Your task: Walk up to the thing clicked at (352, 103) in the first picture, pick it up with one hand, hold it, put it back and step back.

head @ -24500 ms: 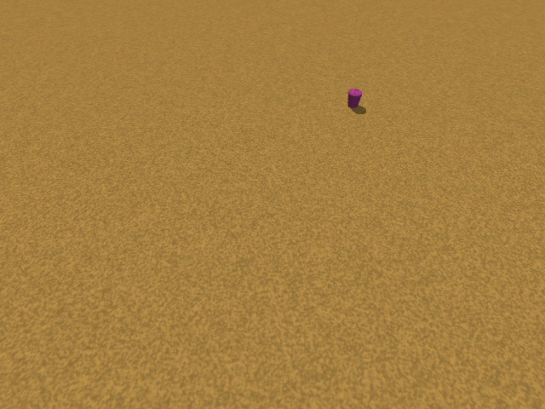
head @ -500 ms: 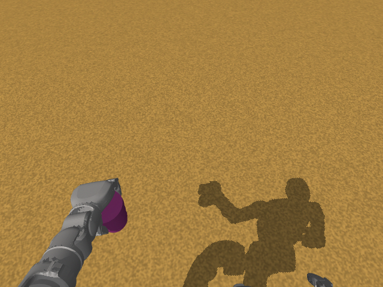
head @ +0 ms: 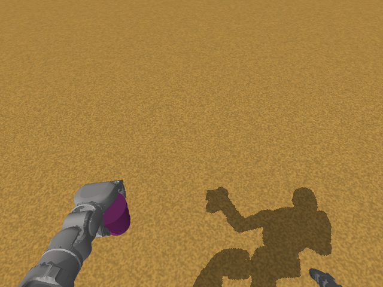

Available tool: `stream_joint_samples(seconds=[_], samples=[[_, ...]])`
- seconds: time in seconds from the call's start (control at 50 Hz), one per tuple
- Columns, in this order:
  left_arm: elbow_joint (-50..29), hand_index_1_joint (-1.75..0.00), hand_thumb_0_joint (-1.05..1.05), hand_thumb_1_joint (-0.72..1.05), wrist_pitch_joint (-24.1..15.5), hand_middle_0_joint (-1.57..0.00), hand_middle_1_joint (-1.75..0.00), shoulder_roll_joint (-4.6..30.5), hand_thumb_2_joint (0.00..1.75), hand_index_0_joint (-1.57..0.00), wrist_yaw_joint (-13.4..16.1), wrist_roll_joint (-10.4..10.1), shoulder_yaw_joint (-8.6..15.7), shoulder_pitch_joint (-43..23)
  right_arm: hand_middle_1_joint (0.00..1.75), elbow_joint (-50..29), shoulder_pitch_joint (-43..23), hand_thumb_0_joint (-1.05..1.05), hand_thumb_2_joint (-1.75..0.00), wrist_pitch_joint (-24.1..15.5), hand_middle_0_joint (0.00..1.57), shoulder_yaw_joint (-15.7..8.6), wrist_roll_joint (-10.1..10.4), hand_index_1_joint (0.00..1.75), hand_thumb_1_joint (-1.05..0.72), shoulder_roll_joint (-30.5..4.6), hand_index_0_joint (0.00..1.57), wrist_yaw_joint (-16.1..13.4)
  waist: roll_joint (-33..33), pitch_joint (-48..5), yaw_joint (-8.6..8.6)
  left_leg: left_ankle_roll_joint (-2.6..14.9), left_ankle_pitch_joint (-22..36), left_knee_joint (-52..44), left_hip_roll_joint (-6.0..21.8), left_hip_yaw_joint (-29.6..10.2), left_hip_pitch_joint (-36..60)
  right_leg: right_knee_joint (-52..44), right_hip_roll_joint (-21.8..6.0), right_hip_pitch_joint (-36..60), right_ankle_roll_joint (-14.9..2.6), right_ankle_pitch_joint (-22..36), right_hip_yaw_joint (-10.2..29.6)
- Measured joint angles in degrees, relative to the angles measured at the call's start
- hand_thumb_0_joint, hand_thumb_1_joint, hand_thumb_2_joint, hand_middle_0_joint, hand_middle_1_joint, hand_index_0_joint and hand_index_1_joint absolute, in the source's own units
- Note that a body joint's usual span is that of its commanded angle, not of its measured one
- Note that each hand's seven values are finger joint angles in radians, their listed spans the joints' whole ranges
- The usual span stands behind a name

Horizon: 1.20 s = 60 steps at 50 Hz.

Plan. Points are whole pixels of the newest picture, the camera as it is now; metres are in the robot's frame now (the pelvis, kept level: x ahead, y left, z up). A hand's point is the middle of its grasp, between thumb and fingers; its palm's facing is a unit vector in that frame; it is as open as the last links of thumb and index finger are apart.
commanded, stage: hold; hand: left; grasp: from above
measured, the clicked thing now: (113, 216) +0.31 +0.21 -0.10
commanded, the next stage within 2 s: crouch in 1.36 s
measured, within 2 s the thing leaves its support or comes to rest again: neither
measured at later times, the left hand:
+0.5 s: hand (102, 220) +0.28 +0.22 -0.04, palm faces -0.47 -0.06 -0.88, open 10.8 cm
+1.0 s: hand (99, 222) +0.27 +0.22 -0.03, palm faces -0.48 -0.06 -0.88, open 10.8 cm
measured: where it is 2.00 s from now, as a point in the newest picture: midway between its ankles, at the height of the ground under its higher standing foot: outside the picture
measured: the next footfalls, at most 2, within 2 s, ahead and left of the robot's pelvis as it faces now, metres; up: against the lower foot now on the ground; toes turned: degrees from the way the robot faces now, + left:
none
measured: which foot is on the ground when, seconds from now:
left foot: down 0.00-1.00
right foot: down 0.00-1.00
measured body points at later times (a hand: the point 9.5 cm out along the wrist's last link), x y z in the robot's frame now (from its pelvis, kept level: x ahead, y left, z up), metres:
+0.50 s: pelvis -0.01 -0.01 +0.01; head +0.00 -0.02 +0.46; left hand +0.30 +0.22 +0.01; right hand +0.12 -0.27 -0.11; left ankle +0.00 +0.12 -0.72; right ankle +0.01 -0.15 -0.72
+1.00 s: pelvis -0.02 -0.01 +0.01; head -0.01 -0.03 +0.46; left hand +0.29 +0.22 +0.02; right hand +0.13 -0.26 -0.10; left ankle +0.00 +0.12 -0.72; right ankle +0.01 -0.15 -0.72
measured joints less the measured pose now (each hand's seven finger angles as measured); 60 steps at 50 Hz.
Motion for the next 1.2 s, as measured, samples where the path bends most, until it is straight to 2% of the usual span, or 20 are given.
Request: stream_joint_samples(seconds=[0.96, 1.2], samples=[[-7.35, -1.01, -0.06, -0.14, -0.26, -0.55, -1.09, 0.56, 0.88, -0.4, -5.6, -0.83, -0.73, 2.92, 0.3, -1.99, -2.94, 0.01, -0.9, 0.9, 0.2, 1.48, 0.75, 0.3, -0.91, 0.26, 0.2, -0.81, 0.85, 2.71, 1.61, -0.25, 4.62, -7.66, -0.15, 0.2, 7.74, -6.41, -0.1, 7.12, -0.36, 3.98, 0.07], [-7.44, -1.01, -0.06, -0.14, -0.37, -0.54, -1.11, 0.41, 0.89, -0.39, -4.81, -0.74, -0.86, 3.01, 0.3, -1.54, -3.05, 0.01, -0.9, 1.11, 0.2, 1.5, 0.75, 0.3, -0.92, 0.37, 0.2, -0.99, 0.84, 3.04, 1.89, -0.29, 4.93, -8.46, -0.22, 0.13, 8.35, -7.01, -0.17, 7.66, -0.39, 4.14, -0.01]])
